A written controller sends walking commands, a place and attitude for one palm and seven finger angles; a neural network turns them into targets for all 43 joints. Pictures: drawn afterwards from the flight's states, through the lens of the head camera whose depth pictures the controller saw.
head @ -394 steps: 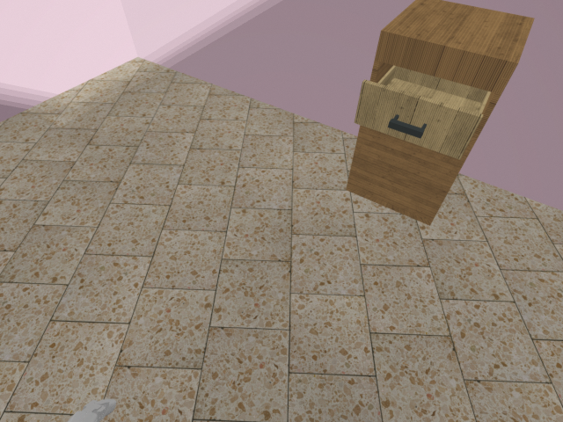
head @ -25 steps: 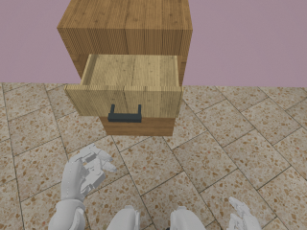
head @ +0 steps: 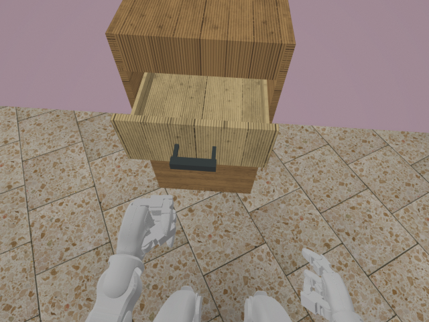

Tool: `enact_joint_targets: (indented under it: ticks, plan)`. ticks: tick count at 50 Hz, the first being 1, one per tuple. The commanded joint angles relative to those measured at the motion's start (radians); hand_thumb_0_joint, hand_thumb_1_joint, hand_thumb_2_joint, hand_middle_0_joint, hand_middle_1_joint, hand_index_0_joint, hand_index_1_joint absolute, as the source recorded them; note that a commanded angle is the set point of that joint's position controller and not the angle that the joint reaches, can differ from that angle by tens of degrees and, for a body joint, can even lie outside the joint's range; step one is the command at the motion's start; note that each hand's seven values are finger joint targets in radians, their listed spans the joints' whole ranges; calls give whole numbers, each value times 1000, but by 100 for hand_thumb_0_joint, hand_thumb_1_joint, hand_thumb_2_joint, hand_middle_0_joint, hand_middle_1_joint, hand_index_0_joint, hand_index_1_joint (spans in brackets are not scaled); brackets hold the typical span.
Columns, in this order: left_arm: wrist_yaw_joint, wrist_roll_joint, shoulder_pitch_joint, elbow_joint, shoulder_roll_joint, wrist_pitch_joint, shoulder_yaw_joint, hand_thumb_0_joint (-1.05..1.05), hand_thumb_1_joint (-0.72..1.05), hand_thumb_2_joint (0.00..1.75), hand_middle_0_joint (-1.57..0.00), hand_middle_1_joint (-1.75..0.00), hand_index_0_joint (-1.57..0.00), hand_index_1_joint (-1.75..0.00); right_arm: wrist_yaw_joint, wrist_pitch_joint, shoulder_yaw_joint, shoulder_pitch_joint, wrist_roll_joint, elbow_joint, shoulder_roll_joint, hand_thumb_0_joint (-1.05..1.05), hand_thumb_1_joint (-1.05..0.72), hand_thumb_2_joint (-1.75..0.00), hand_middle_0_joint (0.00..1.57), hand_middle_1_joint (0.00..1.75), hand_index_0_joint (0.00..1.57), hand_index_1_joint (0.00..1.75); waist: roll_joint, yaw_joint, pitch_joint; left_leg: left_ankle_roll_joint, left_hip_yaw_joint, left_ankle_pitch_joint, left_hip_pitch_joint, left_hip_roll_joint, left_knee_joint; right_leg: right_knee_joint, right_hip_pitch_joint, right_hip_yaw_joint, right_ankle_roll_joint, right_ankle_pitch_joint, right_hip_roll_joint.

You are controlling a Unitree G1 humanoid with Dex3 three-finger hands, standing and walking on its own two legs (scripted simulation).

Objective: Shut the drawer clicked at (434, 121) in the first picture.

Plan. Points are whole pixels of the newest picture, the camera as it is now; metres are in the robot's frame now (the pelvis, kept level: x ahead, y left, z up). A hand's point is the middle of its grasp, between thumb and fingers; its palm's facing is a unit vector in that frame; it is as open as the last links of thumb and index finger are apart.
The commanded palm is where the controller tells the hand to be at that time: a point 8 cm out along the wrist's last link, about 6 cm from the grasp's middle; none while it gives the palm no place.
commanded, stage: raise the hand and make a fist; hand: left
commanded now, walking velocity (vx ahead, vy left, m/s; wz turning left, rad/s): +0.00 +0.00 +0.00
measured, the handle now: (194, 156) +0.49 +0.08 -0.08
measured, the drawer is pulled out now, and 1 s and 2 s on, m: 0.17 0.17 0.17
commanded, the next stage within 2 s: bring the fist close to the handle in 0.46 s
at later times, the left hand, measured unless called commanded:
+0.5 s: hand (163, 220) +0.29 +0.11 +0.03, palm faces +0.00 -1.00 +0.00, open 3.3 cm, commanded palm +0.26 +0.16 +0.03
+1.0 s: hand (188, 210) +0.33 +0.08 -0.02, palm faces -0.10 -0.99 -0.04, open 3.3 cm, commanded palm +0.31 +0.13 -0.02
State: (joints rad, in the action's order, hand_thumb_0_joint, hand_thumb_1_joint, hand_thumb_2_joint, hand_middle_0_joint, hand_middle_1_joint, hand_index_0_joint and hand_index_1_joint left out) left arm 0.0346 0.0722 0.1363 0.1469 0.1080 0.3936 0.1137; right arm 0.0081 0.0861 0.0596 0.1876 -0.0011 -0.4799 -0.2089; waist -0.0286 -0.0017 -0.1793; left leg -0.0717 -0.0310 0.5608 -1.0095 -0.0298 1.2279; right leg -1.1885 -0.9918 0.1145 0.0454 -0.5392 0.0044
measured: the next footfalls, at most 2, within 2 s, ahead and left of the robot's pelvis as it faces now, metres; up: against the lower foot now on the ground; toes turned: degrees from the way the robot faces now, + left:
none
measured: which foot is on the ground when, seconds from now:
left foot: down 0.00-1.00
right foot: down 0.00-1.00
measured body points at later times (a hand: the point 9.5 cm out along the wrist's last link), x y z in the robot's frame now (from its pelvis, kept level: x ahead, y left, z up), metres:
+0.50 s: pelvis +0.01 +0.00 +0.00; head +0.10 +0.01 +0.44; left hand +0.28 +0.17 +0.03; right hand +0.18 -0.23 -0.09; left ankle +0.01 +0.07 -0.64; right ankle +0.02 -0.10 -0.64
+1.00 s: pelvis -0.01 -0.02 -0.03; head +0.11 -0.02 +0.41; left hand +0.33 +0.13 -0.02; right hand +0.16 -0.25 -0.14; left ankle +0.01 +0.07 -0.64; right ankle +0.02 -0.10 -0.64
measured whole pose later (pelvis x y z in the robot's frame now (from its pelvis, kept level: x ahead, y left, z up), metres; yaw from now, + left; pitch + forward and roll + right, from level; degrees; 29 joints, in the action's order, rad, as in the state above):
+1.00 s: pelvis -0.01 -0.02 -0.03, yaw +0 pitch +24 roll -1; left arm 0.00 0.07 -0.13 0.42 0.12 0.47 0.05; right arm 0.03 0.03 0.02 0.18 0.01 -0.55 -0.24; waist -0.02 -0.03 -0.19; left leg -0.05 -0.03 0.60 -1.17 -0.02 1.34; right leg -1.32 -1.16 0.12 0.07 -0.58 0.00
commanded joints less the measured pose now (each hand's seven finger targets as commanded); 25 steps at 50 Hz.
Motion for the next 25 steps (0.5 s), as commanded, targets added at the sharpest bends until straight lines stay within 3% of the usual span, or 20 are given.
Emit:
enact_joint_targets:
  ticks: [1,2,3,4,6,7,10,12,16,17,19,21,22,25]
  plan:
    - [-18,25,-165,-219,115,42,-115,0,90,90,-140,-160,-140,-160,-27,26,-84,-11,-1,140,-153,0,-90,-90,20,30,20,30,-4,-6,-282,56,109,-252,202,23,-186,143,176,-80,-1,204,-8]
    - [-38,38,-168,-262,108,57,-136,0,90,90,-140,-160,-140,-160,-27,25,-85,-10,4,142,-143,0,-90,-90,20,30,20,30,-16,7,-341,58,107,-306,236,23,-181,134,199,-82,-1,247,-7]
    - [-55,46,-184,-296,89,74,-127,0,90,90,-140,-160,-140,-160,-26,26,-83,-11,6,139,-133,0,-90,-90,20,30,20,30,-37,5,-367,65,111,-355,269,28,-178,124,196,-79,-2,278,-7]
    - [-73,54,-170,-319,75,93,-127,0,90,90,-140,-160,-140,-160,-24,28,-83,-6,9,133,-126,0,-90,-90,20,30,20,30,-52,11,-385,74,115,-414,299,32,-176,113,198,-75,0,313,-7]
    - [-89,52,-147,-335,49,123,-91,0,90,90,-140,-160,-140,-160,-16,32,-84,1,13,122,-125,0,-90,-90,20,30,20,30,-53,0,-392,86,128,-491,323,42,-169,100,184,-70,-1,346,-9]
    - [-89,42,-110,-313,27,132,-62,0,90,90,-140,-160,-140,-160,-10,34,-85,4,14,116,-126,0,-90,-90,20,30,20,30,-53,-5,-371,86,128,-503,325,47,-166,101,168,-67,-2,348,-9]
    - [-53,11,-44,-193,-17,115,23,0,90,90,-140,-160,-140,-160,3,25,-91,13,9,107,-146,0,-90,-90,20,30,20,30,33,-47,-279,73,133,-409,255,53,-165,121,137,-62,-9,300,-9]
    - [-17,-5,-24,-138,-21,80,47,0,90,90,-140,-160,-140,-160,2,14,-94,15,1,117,-157,0,-90,-90,20,30,20,30,56,-52,-242,66,132,-374,225,53,-178,130,135,-58,-8,278,-9]
    - [-12,10,-100,-162,79,31,-54,0,90,90,-140,-160,-140,-160,-15,-3,-96,3,-8,135,-169,0,-90,-90,20,30,20,30,50,-30,-249,61,120,-277,199,35,-200,151,174,-68,-5,229,-9]
    - [-28,16,-101,-207,93,40,-86,0,90,90,-140,-160,-140,-160,-18,-4,-97,0,-6,141,-165,0,-90,-90,20,30,20,30,27,-9,-295,63,118,-296,224,35,-203,144,185,-70,-4,236,-9]
    - [-69,34,-133,-277,91,72,-113,0,90,90,-140,-160,-140,-160,-22,0,-93,-2,-1,140,-148,0,-90,-90,20,30,20,30,2,0,-328,69,116,-345,258,35,-200,135,201,-73,-3,270,-8]
    - [-105,45,-143,-336,88,116,-118,0,90,90,-140,-160,-140,-160,-20,9,-89,2,8,130,-136,0,-90,-90,20,30,20,30,-45,3,-355,77,118,-410,287,36,-190,121,202,-74,0,309,-10]
    - [-115,39,-125,-335,62,137,-98,0,90,90,-140,-160,-140,-160,-16,14,-89,3,11,120,-131,0,-90,-90,20,30,20,30,-39,-1,-361,81,121,-438,303,41,-182,115,192,-73,-1,322,-9]
    - [-105,13,-78,-256,9,165,-15,0,90,90,-140,-160,-140,-160,0,20,-88,4,14,100,-137,0,-90,-90,20,30,20,30,-22,-34,-300,78,129,-418,279,50,-166,114,138,-69,-5,302,-10]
